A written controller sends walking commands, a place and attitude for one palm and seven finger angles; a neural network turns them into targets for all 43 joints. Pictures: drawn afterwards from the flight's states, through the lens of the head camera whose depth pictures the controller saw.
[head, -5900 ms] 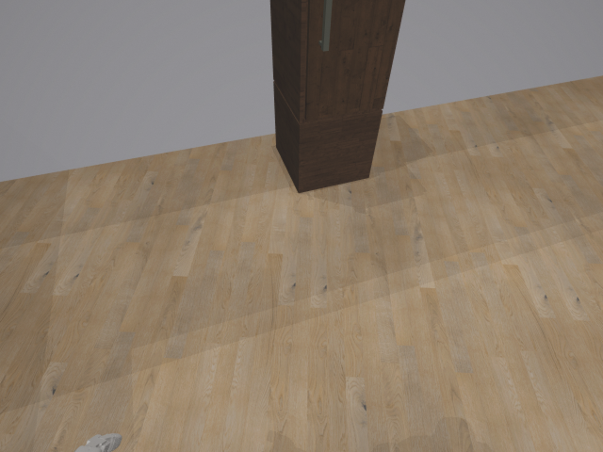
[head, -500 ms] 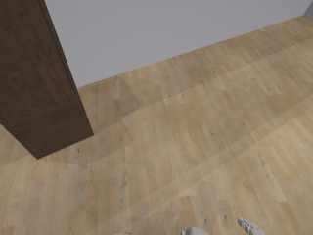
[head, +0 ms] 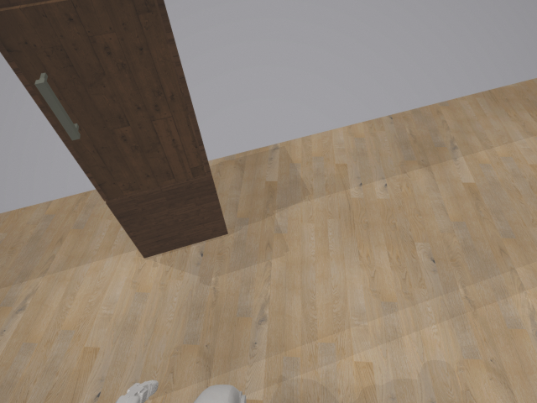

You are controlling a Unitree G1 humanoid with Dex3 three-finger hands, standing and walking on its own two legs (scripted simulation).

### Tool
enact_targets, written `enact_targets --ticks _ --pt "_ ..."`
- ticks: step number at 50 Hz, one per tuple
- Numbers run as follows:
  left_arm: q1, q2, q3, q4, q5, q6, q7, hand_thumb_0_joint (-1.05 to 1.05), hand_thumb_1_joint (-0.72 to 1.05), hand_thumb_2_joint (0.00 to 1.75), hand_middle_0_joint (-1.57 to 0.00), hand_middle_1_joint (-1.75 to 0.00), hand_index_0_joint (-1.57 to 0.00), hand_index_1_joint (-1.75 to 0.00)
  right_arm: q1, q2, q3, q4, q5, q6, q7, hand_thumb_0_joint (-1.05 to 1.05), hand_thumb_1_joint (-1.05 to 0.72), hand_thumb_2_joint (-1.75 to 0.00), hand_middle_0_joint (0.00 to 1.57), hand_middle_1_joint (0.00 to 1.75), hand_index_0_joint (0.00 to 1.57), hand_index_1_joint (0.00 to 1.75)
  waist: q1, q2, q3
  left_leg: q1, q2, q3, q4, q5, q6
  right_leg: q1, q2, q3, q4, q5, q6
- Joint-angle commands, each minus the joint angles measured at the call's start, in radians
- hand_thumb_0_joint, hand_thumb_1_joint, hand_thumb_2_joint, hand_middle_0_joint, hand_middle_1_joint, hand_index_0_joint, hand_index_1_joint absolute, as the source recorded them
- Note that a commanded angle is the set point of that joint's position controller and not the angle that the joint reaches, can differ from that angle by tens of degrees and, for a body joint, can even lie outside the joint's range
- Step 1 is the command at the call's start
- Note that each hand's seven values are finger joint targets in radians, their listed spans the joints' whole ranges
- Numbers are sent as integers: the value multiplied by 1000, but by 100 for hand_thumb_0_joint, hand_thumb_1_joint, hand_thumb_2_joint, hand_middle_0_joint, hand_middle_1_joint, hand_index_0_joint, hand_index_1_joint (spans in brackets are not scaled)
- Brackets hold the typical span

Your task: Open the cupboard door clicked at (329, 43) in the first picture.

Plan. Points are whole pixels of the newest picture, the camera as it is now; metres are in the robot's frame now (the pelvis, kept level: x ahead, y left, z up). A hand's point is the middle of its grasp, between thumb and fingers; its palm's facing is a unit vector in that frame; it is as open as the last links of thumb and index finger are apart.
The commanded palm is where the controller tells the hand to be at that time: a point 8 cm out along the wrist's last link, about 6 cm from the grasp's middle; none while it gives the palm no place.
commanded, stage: turn to face it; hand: left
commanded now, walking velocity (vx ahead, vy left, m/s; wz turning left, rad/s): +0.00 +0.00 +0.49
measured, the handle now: (60, 107) +0.78 +0.54 +0.03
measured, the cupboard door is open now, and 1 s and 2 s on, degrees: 0 0 0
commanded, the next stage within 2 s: take the last steps up to it in 0.48 s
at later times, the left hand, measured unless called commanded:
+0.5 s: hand out of the picture -0.04 +0.27 -0.17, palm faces +0.23 -0.94 -0.25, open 7.4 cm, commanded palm none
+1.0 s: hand out of the picture -0.11 +0.19 -0.16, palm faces +0.38 -0.91 -0.18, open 7.3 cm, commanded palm none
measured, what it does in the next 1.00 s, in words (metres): steps on the spot, turning left: left foot, then right foot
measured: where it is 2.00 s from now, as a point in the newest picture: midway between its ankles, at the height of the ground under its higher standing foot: (236, 382)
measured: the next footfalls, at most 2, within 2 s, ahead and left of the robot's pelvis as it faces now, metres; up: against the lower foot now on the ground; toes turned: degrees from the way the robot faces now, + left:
left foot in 0.24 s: +0.01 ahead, +0.16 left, +0.00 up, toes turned +13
right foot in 0.66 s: +0.03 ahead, -0.07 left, +0.00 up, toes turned +9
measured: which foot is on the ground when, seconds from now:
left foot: up 0.00-0.22, down 0.24-0.66, up 0.68-1.00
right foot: down 0.00-0.22, up 0.24-0.64, down 0.66-1.00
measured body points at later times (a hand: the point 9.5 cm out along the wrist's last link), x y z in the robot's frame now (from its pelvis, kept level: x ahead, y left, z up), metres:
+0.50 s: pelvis -0.03 +0.05 +0.00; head -0.01 +0.07 +0.45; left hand -0.05 +0.32 -0.15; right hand +0.11 -0.17 -0.13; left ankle -0.03 +0.15 -0.74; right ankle -0.01 -0.10 -0.68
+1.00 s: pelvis -0.01 +0.05 +0.01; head -0.01 +0.05 +0.46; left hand -0.13 +0.24 -0.15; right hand +0.08 -0.18 -0.15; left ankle -0.04 +0.20 -0.70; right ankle -0.01 -0.08 -0.74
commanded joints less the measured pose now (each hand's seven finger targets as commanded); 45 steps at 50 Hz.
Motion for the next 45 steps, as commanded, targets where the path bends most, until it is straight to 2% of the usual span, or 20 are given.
enact_targets --ticks 1,6,9,10,11,12,13,15,18,26,30,31,32,33,34,35,36,38,41,45 --pt "45 232 70 -42 2 -21 19 0 90 90 -20 -30 -20 -30 -84 -43 0 -94 1 -20 4 0 -90 -90 20 30 20 30 71 -223 -44 -28 27 39 -105 -31 -17 71 -252 124 -198 263 -107" --pt "80 272 86 -10 9 -12 16 0 90 90 -20 -30 -20 -30 -105 -27 18 -103 11 -39 0 0 -90 -90 20 30 20 30 94 -271 -98 89 18 99 -357 -78 3 104 -284 98 -129 366 -118" --pt "73 265 88 9 -1 -5 10 0 90 90 -20 -30 -20 -30 -30 -42 20 -79 9 -55 -9 0 -90 -90 20 30 20 30 50 -237 -134 257 2 126 -624 103 22 60 -248 30 -8 380 -48" --pt "77 242 83 11 -10 2 7 0 90 90 -20 -30 -20 -30 4 -82 12 -70 9 -63 -8 0 -90 -90 20 30 20 30 27 -122 -155 392 41 80 -743 223 38 -36 -218 0 102 288 0" --pt "91 177 77 -17 -17 8 2 0 90 90 -20 -30 -20 -30 39 -184 -12 -73 -1 -74 -12 0 -90 -90 20 30 20 30 8 160 -174 518 285 -230 -803 461 135 -271 -96 -53 302 -72 74" --pt "21 140 53 -53 -8 11 1 0 90 90 -20 -30 -20 -30 93 -245 -21 -61 0 -68 -18 0 -90 -90 20 30 20 30 -26 257 -146 468 421 -341 -818 702 246 -354 -38 10 461 -387 91" --pt "-14 151 57 -41 -4 24 10 0 90 90 -20 -30 -20 -30 92 -214 -15 -39 -3 -71 -30 0 -90 -90 20 30 20 30 -29 233 -141 399 390 -308 -829 596 256 -340 -42 88 554 -354 80" --pt "-4 162 64 2 -8 24 0 0 90 90 -20 -30 -20 -30 -33 -155 5 -66 -3 -70 -43 0 -90 -90 20 30 20 30 20 184 -77 305 302 -223 -841 432 234 -342 -46 121 608 -217 78" --pt "57 150 59 49 -8 21 -8 0 90 90 -20 -30 -20 -30 -64 -122 21 -72 0 -79 -46 0 -90 -90 20 30 20 30 43 111 -82 328 232 -144 -836 499 211 -293 -20 101 556 -139 87" --pt "42 112 45 47 -14 14 2 0 90 90 -20 -30 -20 -30 -28 -114 15 -43 -5 -69 -45 0 -90 -90 20 30 20 30 22 115 -92 345 241 -212 -825 492 238 -182 25 94 281 -181 81" --pt "150 95 39 93 -17 -6 10 0 90 90 -20 -30 -20 -30 -55 -90 18 -32 1 -68 -40 0 -90 -90 20 30 20 30 71 81 -120 239 196 -213 -770 361 198 36 49 80 0 -14 68" --pt "191 107 40 110 -11 -17 11 0 90 90 -20 -30 -20 -30 -55 -60 23 -29 6 -69 -38 0 -90 -90 20 30 20 30 90 28 -126 171 144 -178 -717 195 156 136 21 96 -139 32 63" --pt "212 174 51 115 5 -29 15 0 90 90 -20 -30 -20 -30 -34 5 32 -36 14 -69 -33 0 -90 -90 20 30 20 30 94 -177 -108 1 27 -71 -536 -34 92 223 -155 317 -271 -154 3" --pt "213 249 65 99 8 -25 12 0 90 90 -20 -30 -20 -30 -72 16 35 -71 7 -65 -27 0 -90 -90 20 30 20 30 120 -328 -27 -116 -45 -3 -340 -164 53 143 -339 533 -390 -344 -101" --pt "216 240 71 93 -1 -32 14 0 90 90 -20 -30 -20 -30 -112 -40 20 -75 -7 -54 -22 0 -90 -90 20 30 20 30 134 -323 19 -128 3 -61 -207 -126 60 18 -355 594 -446 -452 -128" --pt "190 213 67 96 0 -35 16 0 90 90 -20 -30 -20 -30 -104 -44 14 -67 -8 -52 -15 0 -90 -90 20 30 20 30 105 -278 54 -137 16 -59 -116 -70 65 -18 -339 583 -460 -496 -125" --pt "149 185 59 93 0 -44 13 0 90 90 -20 -30 -20 -30 -67 -38 9 -36 -11 -52 -7 0 -90 -90 20 30 20 30 72 -190 61 -134 30 -51 -61 7 61 -28 -292 481 -436 -439 -100" --pt "122 151 50 90 -3 -60 8 0 90 90 -20 -30 -20 -30 8 -5 11 6 -14 -52 2 0 -90 -90 20 30 20 30 45 -168 31 -94 40 -6 -30 122 41 -20 -209 287 -391 -268 -55" --pt "186 123 44 126 -1 -73 8 0 90 90 -20 -30 -20 -30 7 20 13 11 -12 -59 5 0 -90 -90 20 30 20 30 65 -182 30 -94 59 27 -77 172 25 15 -193 225 -395 -206 -54" --pt "275 122 45 180 6 -80 5 0 90 90 -20 -30 -20 -30 -50 38 20 0 -9 -74 7 0 -90 -90 20 30 20 30 105 -206 37 -101 81 64 -244 132 24 87 -216 228 -400 -200 -87"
